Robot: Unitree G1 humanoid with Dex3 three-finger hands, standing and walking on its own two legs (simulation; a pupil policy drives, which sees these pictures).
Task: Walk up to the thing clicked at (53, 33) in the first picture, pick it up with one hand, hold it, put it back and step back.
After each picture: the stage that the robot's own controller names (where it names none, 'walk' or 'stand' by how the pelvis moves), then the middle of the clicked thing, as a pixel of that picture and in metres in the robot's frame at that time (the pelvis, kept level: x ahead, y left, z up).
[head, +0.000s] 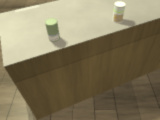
stand; (52, 30) +0.76 +0.20 -0.03
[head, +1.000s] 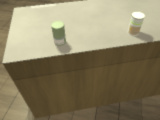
rise first; (58, 33) +0.69 +0.20 -0.02
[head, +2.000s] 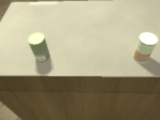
stand; (39, 48) +0.52 +0.23 +0.00
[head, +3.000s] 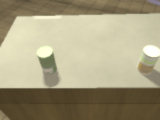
stand; (47, 60) +0.50 +0.19 -0.02
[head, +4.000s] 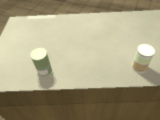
stand; (41, 62) +0.49 +0.21 -0.03
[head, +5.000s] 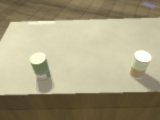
stand; (40, 66) +0.49 +0.22 -0.03
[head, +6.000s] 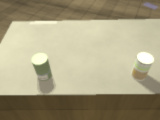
stand; (42, 67) +0.49 +0.21 -0.03
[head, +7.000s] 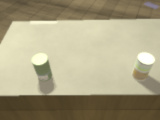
rise first; (42, 67) +0.48 +0.21 -0.03
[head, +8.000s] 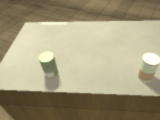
rise first; (49, 65) +0.50 +0.22 -0.03
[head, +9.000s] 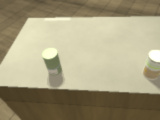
go down; (52, 62) +0.50 +0.20 -0.03
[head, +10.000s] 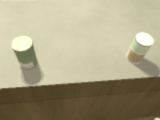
go down; (25, 53) +0.48 +0.20 +0.01
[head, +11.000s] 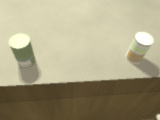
close in; (23, 51) +0.49 +0.20 +0.02
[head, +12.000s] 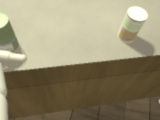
close; (3, 34) +0.51 +0.22 +0.06
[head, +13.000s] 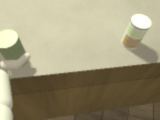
lift; (12, 50) +0.46 +0.20 +0.05
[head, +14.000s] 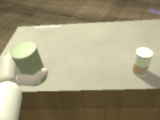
lift; (30, 64) +0.33 +0.17 +0.18
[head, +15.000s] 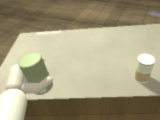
hold; (36, 74) +0.33 +0.16 +0.16
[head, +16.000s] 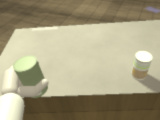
hold; (31, 77) +0.33 +0.18 +0.13
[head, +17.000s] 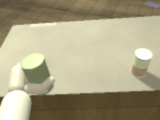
hold; (38, 74) +0.34 +0.16 +0.13
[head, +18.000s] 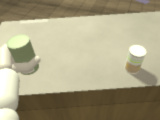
crouch; (24, 55) +0.41 +0.20 +0.13
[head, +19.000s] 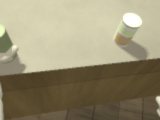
lower; (0, 44) +0.48 +0.22 +0.03
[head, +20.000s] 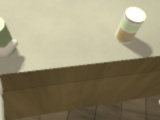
lower; out of the picture +0.50 +0.21 +0.06
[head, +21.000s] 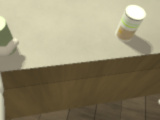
lower; (0, 37) +0.50 +0.21 +0.06
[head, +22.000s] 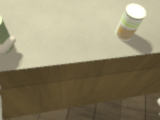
lower; out of the picture +0.50 +0.22 +0.06
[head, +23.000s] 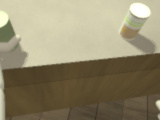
loosen; (2, 32) +0.50 +0.21 +0.07
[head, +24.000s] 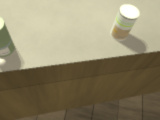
withdraw; out of the picture +0.50 +0.21 +0.06
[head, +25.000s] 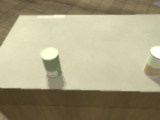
sink last; (51, 63) +0.47 +0.18 +0.01
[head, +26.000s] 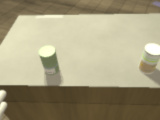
stand; (49, 60) +0.49 +0.19 +0.01
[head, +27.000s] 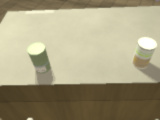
stand; (39, 58) +0.48 +0.21 +0.03
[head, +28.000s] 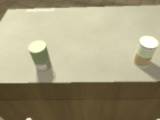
stand; (40, 56) +0.49 +0.20 +0.03
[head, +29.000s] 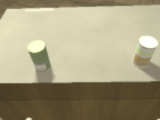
stand; (39, 56) +0.49 +0.21 +0.03
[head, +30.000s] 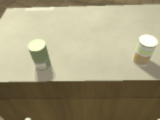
stand; (40, 55) +0.49 +0.20 +0.03
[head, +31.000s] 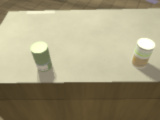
stand; (42, 57) +0.49 +0.20 +0.02
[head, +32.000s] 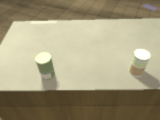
walk; (45, 66) +0.49 +0.20 -0.03
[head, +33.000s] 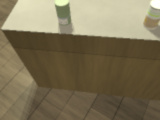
walk; (63, 11) +0.72 +0.12 +0.00
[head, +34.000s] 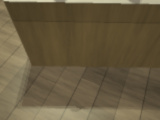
walk; out of the picture +0.99 +0.17 +0.00
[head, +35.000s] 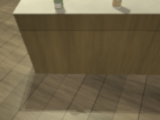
stand; out of the picture +1.08 +0.21 -0.02
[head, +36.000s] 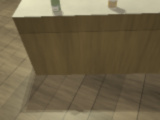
stand; (55, 2) +1.10 +0.22 -0.03
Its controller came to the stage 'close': yes
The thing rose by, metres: 0.22
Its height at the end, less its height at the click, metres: +0.00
